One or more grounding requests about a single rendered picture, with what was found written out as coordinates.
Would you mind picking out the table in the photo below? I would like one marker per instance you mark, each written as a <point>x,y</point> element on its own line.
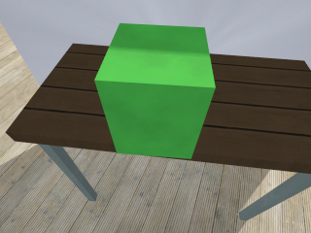
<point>259,117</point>

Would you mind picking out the carton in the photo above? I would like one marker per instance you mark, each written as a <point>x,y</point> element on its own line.
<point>156,84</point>

